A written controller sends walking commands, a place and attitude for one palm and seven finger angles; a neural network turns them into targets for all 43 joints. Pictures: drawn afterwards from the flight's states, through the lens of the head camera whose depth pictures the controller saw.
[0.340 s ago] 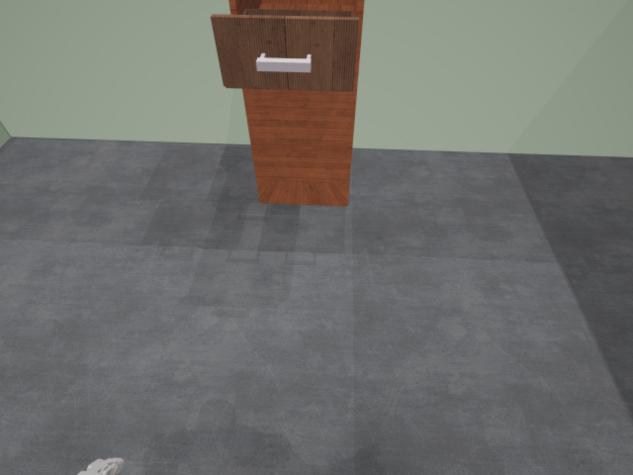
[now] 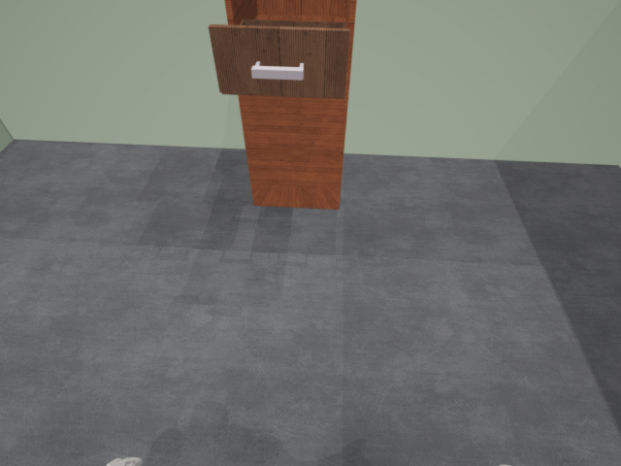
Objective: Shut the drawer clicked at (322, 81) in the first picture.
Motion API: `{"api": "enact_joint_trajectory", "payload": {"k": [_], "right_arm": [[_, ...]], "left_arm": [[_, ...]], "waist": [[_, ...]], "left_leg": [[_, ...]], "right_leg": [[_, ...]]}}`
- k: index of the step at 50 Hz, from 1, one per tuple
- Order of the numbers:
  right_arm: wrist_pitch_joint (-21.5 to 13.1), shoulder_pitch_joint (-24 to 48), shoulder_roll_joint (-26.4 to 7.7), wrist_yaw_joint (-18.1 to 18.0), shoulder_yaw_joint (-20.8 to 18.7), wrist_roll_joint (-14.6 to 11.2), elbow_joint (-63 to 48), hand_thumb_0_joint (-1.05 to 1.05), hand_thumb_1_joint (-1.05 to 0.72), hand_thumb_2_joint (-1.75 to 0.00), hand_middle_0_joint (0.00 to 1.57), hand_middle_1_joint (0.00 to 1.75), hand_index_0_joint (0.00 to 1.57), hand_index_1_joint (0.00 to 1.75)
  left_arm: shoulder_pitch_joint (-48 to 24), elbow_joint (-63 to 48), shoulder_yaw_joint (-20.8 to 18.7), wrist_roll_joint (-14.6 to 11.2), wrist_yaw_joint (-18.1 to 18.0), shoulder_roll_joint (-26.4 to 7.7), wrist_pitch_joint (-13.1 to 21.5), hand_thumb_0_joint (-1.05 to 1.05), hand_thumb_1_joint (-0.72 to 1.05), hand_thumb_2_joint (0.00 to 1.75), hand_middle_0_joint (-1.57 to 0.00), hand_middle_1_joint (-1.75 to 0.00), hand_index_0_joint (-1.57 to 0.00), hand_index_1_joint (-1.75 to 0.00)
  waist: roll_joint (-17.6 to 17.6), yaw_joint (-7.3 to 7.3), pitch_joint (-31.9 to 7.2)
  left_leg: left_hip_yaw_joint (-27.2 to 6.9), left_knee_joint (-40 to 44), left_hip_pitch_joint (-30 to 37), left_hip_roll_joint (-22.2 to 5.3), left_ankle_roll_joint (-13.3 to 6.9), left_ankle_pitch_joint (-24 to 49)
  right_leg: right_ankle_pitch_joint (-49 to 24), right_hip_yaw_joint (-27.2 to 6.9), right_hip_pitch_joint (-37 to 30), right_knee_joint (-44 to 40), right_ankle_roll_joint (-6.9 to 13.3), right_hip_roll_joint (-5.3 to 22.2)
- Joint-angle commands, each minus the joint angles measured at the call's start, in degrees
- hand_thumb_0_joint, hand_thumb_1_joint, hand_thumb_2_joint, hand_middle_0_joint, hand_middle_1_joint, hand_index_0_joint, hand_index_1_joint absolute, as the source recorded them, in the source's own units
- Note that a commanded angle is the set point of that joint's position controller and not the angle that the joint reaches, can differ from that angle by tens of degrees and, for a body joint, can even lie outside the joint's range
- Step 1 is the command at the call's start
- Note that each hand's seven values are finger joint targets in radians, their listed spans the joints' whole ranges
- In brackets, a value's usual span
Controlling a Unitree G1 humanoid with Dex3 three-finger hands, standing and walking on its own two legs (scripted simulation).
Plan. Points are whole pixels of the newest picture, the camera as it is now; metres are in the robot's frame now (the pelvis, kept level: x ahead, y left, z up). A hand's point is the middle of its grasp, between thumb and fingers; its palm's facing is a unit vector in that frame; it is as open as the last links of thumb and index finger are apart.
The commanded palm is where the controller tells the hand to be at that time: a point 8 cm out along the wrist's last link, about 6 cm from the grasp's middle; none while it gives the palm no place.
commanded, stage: stand and wait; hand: left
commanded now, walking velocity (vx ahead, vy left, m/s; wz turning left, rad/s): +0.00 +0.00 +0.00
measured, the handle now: (278, 69) +1.05 +0.15 +0.04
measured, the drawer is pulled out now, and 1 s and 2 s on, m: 0.29 0.29 0.29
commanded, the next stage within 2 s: look at it before walking up in 0.48 s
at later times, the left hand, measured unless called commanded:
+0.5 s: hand out of the picture +0.06 +0.24 -0.15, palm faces -0.04 -0.94 -0.35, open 7.4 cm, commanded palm none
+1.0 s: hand out of the picture +0.06 +0.24 -0.15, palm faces -0.04 -0.94 -0.34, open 7.4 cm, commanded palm none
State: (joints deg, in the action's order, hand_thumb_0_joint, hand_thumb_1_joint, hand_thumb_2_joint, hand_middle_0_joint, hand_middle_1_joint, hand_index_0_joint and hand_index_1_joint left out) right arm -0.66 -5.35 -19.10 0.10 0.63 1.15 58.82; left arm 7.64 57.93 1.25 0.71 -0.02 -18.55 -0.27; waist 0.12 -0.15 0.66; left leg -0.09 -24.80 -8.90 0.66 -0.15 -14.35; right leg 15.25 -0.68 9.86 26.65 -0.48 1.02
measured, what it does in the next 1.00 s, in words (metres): stands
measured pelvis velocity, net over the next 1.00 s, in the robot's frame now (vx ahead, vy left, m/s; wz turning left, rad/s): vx -0.01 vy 0.00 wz -0.01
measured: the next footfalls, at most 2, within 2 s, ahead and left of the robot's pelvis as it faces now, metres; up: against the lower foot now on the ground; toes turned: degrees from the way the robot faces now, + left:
right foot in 1.76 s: +0.23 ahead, -0.15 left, +0.00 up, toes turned -14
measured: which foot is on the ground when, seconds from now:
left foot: down 0.00-1.00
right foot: down 0.00-1.00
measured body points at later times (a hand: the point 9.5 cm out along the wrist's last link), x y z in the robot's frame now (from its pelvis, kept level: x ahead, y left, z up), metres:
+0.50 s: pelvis -0.02 -0.01 +0.00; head -0.02 -0.01 +0.45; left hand +0.06 +0.29 -0.13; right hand +0.05 -0.31 -0.13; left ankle -0.01 +0.12 -0.74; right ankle -0.01 -0.12 -0.74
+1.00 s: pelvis -0.01 +0.00 +0.00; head -0.01 -0.01 +0.45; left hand +0.06 +0.29 -0.13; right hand +0.06 -0.30 -0.13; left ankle -0.01 +0.12 -0.74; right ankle -0.01 -0.12 -0.74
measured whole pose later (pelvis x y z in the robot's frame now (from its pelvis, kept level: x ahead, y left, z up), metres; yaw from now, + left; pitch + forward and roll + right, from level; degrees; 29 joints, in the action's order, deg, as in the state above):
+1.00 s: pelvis -0.01 +0.00 +0.00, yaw +0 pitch -1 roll +0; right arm -0.7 -7.2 -19.3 0.2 0.6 0.8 63.7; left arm 8.3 62.1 0.7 0.7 0.0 -19.4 0.2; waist -0.2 0.1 1.5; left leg 0.0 -21.3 -8.4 -0.2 0.4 -11.4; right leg 11.9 -0.7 9.3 22.5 -0.1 0.2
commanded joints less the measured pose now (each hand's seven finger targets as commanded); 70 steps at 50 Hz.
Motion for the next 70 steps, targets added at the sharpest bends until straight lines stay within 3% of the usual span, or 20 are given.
{"api": "enact_joint_trajectory", "payload": {"k": [1, 10, 28, 44, 60, 61, 62, 65, 68, 70], "right_arm": [[-1.5, 2.6, -11.5, -1.0, -3.0, -0.3, -3.4, 0.0, -0.9, -0.9, 0.2, 0.3, 0.2, 0.3], [-1.2, 1.4, -11.7, -0.9, -2.7, -0.5, -1.0, 0.0, -0.9, -0.9, 0.2, 0.3, 0.2, 0.3], [-1.2, 0.3, -11.7, -0.7, -2.6, -0.6, 0.9, 0.0, -0.9, -0.9, 0.2, 0.3, 0.2, 0.3], [-1.4, 0.8, -11.6, -0.8, -2.6, -0.6, 0.9, 0.0, -0.9, -0.9, 0.2, 0.3, 0.2, 0.3], [-1.5, 1.3, -11.9, -0.9, -2.6, -0.7, 1.1, 0.0, -0.9, -0.9, 0.2, 0.3, 0.2, 0.3], [-1.0, -0.6, -7.2, -0.7, -1.5, -0.5, 2.2, 0.0, -0.9, -0.9, 0.2, 0.3, 0.2, 0.3], [-0.4, -2.6, -4.4, -0.5, -0.8, -0.2, 3.0, 0.0, -0.9, -0.9, 0.2, 0.3, 0.2, 0.3], [0.3, -4.8, -3.9, -0.1, -1.2, 0.3, 2.7, 0.0, -0.9, -0.9, 0.2, 0.3, 0.2, 0.3], [-0.3, -7.0, -2.9, -0.1, -1.7, 0.3, 1.9, 0.0, -0.9, -0.9, 0.2, 0.3, 0.2, 0.3], [-1.1, -9.4, -1.8, -0.2, -1.9, 0.2, 1.6, 0.0, -0.9, -0.9, 0.2, 0.3, 0.2, 0.3]], "left_arm": [[-2.5, -3.3, -3.5, -0.1, -0.7, -12.7, 1.8, 0.0, 0.9, 0.9, -0.2, -0.3, -0.2, -0.3], [-2.3, -1.2, -3.4, -0.2, -0.6, -13.0, 1.8, 0.0, 0.9, 0.9, -0.2, -0.3, -0.2, -0.3], [-2.2, 0.1, -3.3, -0.1, -0.6, -12.9, 1.9, 0.0, 0.9, 0.9, -0.2, -0.3, -0.2, -0.3], [-2.0, 0.4, -3.3, 0.0, -0.5, -12.5, 1.9, 0.0, 0.9, 0.9, -0.2, -0.3, -0.2, -0.3], [-1.4, 0.8, -3.2, -0.1, -0.7, -12.7, 2.2, 0.0, 0.9, 0.9, -0.2, -0.3, -0.2, -0.3], [0.8, 2.0, -2.3, -0.2, -0.8, -8.0, 1.7, 0.0, 0.9, 0.9, -0.2, -0.3, -0.2, -0.3], [3.1, 2.9, -1.7, 0.0, -0.8, -5.5, 1.0, 0.0, 0.9, 0.9, -0.2, -0.3, -0.2, -0.3], [6.0, 2.8, -2.4, 0.5, -0.1, -6.2, 0.1, 0.0, 0.9, 0.9, -0.2, -0.3, -0.2, -0.3], [8.9, 2.1, -3.4, 0.4, 0.3, -6.4, 0.4, 0.0, 0.9, 0.9, -0.2, -0.3, -0.2, -0.3], [9.7, 1.8, -4.0, 0.2, 0.3, -5.6, 0.9, 0.0, 0.9, 0.9, -0.2, -0.3, -0.2, -0.3]], "waist": [[-0.2, 0.0, -3.9], [-0.5, 0.15, -2.2], [-1.1, 0.19, -1.1], [-0.2, 0.06, -1.3], [-0.3, 0.09, -3.0], [-0.8, 0.09, -4.0], [-0.7, -0.1, -2.9], [-3.2, -0.62, 5.1], [-5.3, -0.69, 7.1], [-4.8, 0.09, 6.4]], "left_leg": [[-4.8, 3.9, 1.0, -6.6, -1.9, 13.0], [-5.1, 5.4, 0.0, -6.7, -1.5, 8.0], [-5.5, 6.7, -0.1, -7.0, -1.2, 6.3], [-5.8, 7.3, 0.3, -7.3, -1.3, 7.4], [-5.2, 7.1, 2.6, -7.7, -1.2, 12.0], [-4.2, 6.7, 2.8, -7.6, -0.6, 9.1], [-3.3, 5.8, 1.9, -6.9, -0.2, 2.5], [-2.4, 3.4, -6.4, -4.6, -0.5, -15.6], [-0.5, -2.1, -9.0, -3.6, -0.9, -15.3], [0.2, -3.7, -7.8, -3.8, -1.1, -12.0]], "right_leg": [[-13.5, -4.9, -1.7, -4.3, 2.4, 5.5], [-8.4, -6.0, -0.9, -6.8, 2.5, 5.7], [-4.7, -6.6, 0.5, -8.6, 2.4, 5.4], [-6.4, -6.0, -0.1, -8.5, 2.1, 5.4], [-13.0, -5.8, -2.2, -8.0, 2.1, 5.7], [-9.5, -5.3, -2.6, -8.2, 1.4, 5.7], [-1.4, -5.7, -1.6, -8.2, 1.2, 5.3], [18.6, -9.7, 3.3, -10.6, 2.9, 5.1], [21.5, -13.0, 4.1, -10.7, 5.5, 6.3], [17.5, -13.0, 4.1, -8.4, 6.7, 6.8]]}}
